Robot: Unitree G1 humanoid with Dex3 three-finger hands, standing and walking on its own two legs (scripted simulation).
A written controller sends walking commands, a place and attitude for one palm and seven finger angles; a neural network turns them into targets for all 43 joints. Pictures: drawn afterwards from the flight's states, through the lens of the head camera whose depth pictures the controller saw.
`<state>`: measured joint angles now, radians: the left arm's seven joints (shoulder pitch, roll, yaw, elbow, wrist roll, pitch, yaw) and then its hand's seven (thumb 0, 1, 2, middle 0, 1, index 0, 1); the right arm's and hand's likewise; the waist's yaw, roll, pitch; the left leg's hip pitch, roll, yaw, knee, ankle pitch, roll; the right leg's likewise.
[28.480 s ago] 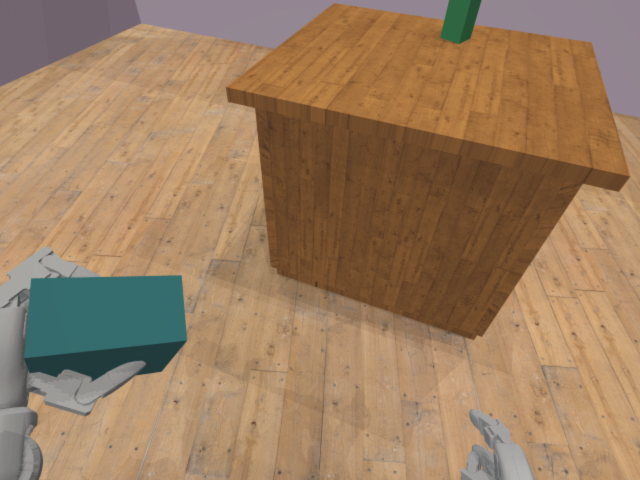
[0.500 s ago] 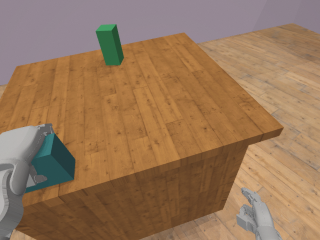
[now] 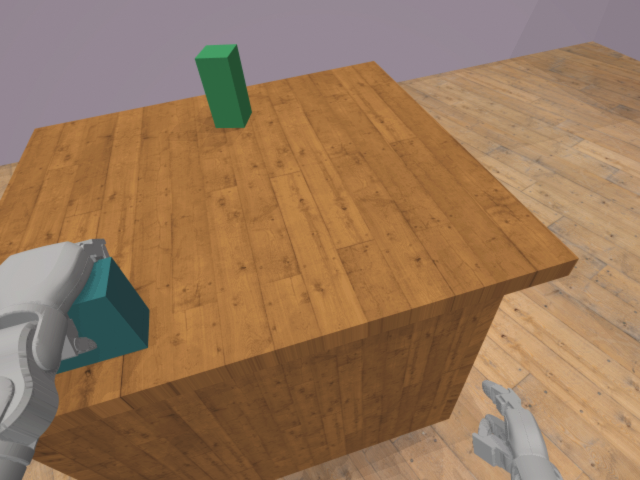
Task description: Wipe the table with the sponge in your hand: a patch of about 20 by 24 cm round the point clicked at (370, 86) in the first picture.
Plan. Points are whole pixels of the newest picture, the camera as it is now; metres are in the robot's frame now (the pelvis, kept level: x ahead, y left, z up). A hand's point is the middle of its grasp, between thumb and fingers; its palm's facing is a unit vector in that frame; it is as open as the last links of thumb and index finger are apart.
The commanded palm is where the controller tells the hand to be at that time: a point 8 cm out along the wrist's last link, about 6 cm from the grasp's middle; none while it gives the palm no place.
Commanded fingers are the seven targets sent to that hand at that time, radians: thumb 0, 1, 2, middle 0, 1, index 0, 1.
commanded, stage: wipe forward along the first lane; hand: left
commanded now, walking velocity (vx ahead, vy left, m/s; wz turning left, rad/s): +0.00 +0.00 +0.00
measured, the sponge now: (84, 326) +0.23 +0.35 +0.08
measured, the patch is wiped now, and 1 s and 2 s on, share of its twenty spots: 0.05 0.15 0.20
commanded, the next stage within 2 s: slide across to the middle lane in 1.34 s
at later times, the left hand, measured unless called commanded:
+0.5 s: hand (78, 275) +0.28 +0.37 +0.12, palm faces -0.07 -0.01 -1.00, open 9.9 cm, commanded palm +0.26 +0.37 +0.16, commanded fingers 0.00 0.10 1.30 -1.20 -1.60 -1.20 -1.60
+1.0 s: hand (85, 248) +0.33 +0.39 +0.12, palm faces -0.13 +0.02 -0.99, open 9.9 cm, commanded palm +0.32 +0.38 +0.15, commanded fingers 0.00 0.10 1.30 -1.20 -1.60 -1.20 -1.60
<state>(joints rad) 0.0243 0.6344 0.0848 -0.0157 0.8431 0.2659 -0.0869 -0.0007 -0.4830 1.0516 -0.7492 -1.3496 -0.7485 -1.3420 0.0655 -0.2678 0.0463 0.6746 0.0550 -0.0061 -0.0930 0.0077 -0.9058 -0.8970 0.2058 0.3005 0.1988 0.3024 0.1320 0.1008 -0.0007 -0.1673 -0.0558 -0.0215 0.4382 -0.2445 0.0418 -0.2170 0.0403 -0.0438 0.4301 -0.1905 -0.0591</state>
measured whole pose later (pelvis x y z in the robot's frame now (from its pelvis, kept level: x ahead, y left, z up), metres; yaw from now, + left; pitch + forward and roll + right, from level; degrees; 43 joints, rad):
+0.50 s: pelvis +0.00 -0.01 +0.00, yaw +0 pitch +1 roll +0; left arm -0.18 0.70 0.15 0.31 0.86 0.14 -0.10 0.00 -0.49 1.05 -0.75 -1.35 -0.75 -1.34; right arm 0.14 -0.30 0.02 0.69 0.07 0.03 -0.09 0.01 -0.91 -0.90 0.21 0.30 0.20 0.30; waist 0.08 0.09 -0.02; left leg -0.26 -0.04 -0.02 0.51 -0.27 0.03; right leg -0.30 0.06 -0.05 0.48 -0.20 -0.07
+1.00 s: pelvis -0.01 -0.01 -0.01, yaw +0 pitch +6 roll +0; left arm -0.49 0.75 0.11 0.71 0.94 0.03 -0.08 0.01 -0.49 1.06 -0.76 -1.34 -0.76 -1.34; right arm 0.22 -0.30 0.01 0.70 0.09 0.05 -0.09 0.00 -0.91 -0.90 0.21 0.30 0.20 0.30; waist 0.05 0.08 -0.05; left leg -0.38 -0.04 -0.03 0.56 -0.27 0.04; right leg -0.42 0.05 -0.06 0.51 -0.19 -0.07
